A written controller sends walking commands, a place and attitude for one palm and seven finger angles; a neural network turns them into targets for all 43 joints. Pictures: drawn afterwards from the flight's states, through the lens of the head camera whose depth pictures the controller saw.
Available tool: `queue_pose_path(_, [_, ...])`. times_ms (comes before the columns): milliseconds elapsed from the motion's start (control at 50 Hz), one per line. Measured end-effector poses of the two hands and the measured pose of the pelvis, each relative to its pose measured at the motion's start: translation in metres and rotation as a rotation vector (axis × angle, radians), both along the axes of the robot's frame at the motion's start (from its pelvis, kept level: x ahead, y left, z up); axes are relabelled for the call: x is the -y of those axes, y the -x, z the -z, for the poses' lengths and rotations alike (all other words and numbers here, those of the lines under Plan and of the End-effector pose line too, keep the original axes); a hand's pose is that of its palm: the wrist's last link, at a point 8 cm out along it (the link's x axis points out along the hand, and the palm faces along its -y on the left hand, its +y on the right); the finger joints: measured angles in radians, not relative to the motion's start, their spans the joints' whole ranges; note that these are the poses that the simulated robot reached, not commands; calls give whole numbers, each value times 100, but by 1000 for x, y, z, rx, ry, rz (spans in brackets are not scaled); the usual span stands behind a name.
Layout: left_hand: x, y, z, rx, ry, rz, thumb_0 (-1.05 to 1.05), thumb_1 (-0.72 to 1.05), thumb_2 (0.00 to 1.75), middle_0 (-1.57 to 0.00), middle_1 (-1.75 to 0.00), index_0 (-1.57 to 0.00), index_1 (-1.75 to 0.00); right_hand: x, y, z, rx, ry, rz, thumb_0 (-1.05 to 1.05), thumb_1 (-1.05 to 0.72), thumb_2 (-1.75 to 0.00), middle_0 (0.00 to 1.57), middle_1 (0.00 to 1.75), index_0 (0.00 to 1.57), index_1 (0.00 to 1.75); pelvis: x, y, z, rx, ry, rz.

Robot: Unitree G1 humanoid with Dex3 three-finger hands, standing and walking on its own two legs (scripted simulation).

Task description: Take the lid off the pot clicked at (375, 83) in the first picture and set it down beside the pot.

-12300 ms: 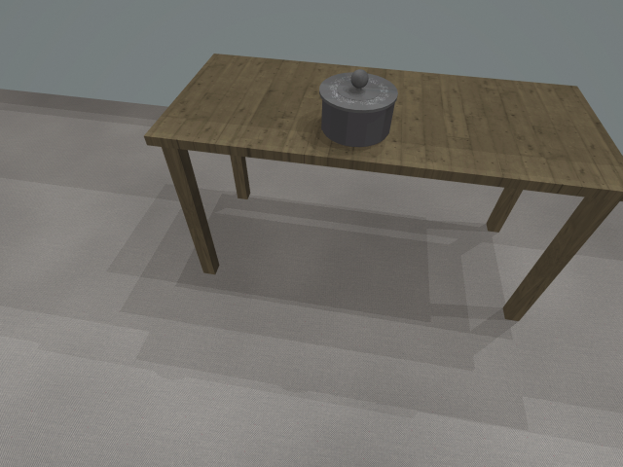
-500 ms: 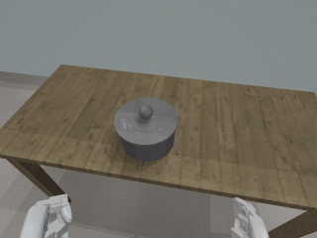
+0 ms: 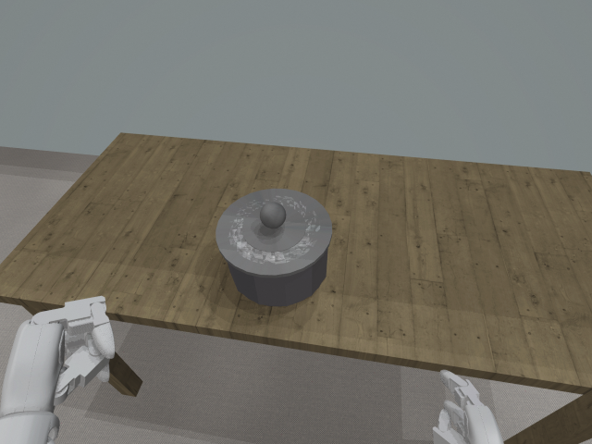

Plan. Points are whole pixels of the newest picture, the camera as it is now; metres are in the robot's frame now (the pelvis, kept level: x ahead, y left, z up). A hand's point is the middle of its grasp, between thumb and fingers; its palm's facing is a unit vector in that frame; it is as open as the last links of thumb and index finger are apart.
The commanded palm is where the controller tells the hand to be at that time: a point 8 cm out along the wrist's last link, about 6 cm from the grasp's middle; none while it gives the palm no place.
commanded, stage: reach forward and open the fingers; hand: left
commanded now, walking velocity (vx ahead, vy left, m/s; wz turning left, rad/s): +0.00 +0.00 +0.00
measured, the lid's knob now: (272, 215) +0.46 +0.11 +0.04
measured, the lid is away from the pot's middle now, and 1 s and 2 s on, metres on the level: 0.00 0.00 0.00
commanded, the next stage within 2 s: move the open hand above the knob in 1.08 s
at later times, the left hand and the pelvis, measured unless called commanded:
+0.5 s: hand (95, 340) +0.19 +0.26 +0.10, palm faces -0.17 -0.09 -0.98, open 4.4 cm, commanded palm +0.18 +0.26 +0.16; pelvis -0.02 +0.00 +0.01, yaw +0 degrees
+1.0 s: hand (119, 292) +0.24 +0.25 +0.12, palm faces -0.19 -0.07 -0.98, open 9.9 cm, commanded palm +0.23 +0.25 +0.18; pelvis -0.03 +0.00 +0.01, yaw +0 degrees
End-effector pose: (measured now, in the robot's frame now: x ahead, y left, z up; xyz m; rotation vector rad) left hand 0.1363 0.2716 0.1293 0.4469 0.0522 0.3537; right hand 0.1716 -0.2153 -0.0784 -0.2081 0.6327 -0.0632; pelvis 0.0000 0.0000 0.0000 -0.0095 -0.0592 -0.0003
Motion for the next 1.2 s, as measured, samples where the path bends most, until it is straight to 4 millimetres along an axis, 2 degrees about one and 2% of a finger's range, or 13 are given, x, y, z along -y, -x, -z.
queue_pose_path(80, [2, -7, -19, -85, -425, 16, 2, 88, 90, -129, -149, -128, -149, 1, -3, 1, -36, 6, -33, 1, -90, -90, 20, 30, 22, 31, -1, 3, 1, -24, -6, 8])
queue_pose_path(140, [1, -12, -21, -178, -683, 30, 1, 85, 90, -127, -146, -126, -146, 5, -4, 0, -51, -3, -38, 1, -90, -90, 20, 30, 24, 33, -2, 7, 1, -43, -11, 32])
queue_pose_path(200, [2, -17, -19, -262, -857, 68, 1, 79, 92, -124, -139, -124, -139, 9, -6, 2, -83, -4, -36, 1, -90, -90, 20, 30, 25, 33, -2, 11, 1, -57, -14, 41])
queue_pose_path(280, [6, -22, -26, -310, -972, 132, 1, 68, 97, -121, -126, -120, -126, 13, -9, 4, -106, -13, -27, 1, -90, -90, 20, 30, 25, 33, -3, 13, -1, -54, -14, 33])
queue_pose_path(400, [3, -30, -24, -405, -971, 205, 1, 50, 108, -116, -105, -115, -105, 11, -10, 6, -116, -41, -14, 1, -90, -90, 20, 30, 23, 32, -2, 16, -3, -30, -12, 10])
queue_pose_path(520, [14, -42, -31, -417, -1007, 328, 1, 31, 120, -110, -84, -109, -84, 5, -8, 5, -117, -41, -32, 1, -90, -90, 20, 30, 21, 30, 0, 21, -6, -19, -13, -2])
queue_pose_path(640, [3, -56, -40, -444, -1019, 335, 0, 13, 128, -103, -63, -102, -63, 3, -3, 6, -129, -61, -39, 1, -90, -90, 20, 30, 20, 30, 1, 26, -7, -17, -12, -6])
queue_pose_path(780, [19, -67, -43, -393, -1043, 434, 0, -6, 135, -94, -38, -94, -38, 6, 6, 7, -150, -42, -31, 1, -90, -90, 20, 30, 20, 30, -1, 29, -8, -21, -14, -7])
queue_pose_path(880, [6, -82, -54, -366, -1045, 365, 0, -19, 138, -89, -22, -88, -22, 9, 12, 8, -173, -45, -20, 1, -90, -90, 20, 30, 20, 30, -1, 31, -8, -24, -15, -6])
queue_pose_path(960, [11, -91, -48, -380, -990, 368, 0, -24, 139, -86, -15, -85, -15, 10, 13, 9, -173, -53, -15, 1, -90, -90, 20, 30, 20, 30, -3, 32, -8, -31, -16, -5])
queue_pose_path(1040, [25, -99, -47, -372, -1051, 439, 0, -27, 140, -85, -11, -84, -11, 9, 11, 9, -175, -41, -15, 1, -90, -90, 20, 30, 20, 30, -4, 31, -8, -33, -18, -4])
queue_pose_path(1140, [12, -116, -68, -332, -1072, 367, 0, -28, 140, -84, -9, -84, -9, 6, 7, 8, -178, -50, -17, 1, -90, -90, 19, 30, 20, 30, -4, 28, -8, -40, -16, -8])
queue_pose_path(1200, [6, -123, -68, -357, -1009, 326, 0, -29, 140, -84, -8, -83, -8, 4, 4, 8, -179, -68, -22, 1, -90, -90, 19, 30, 20, 30, -5, 26, -8, -49, -15, -9])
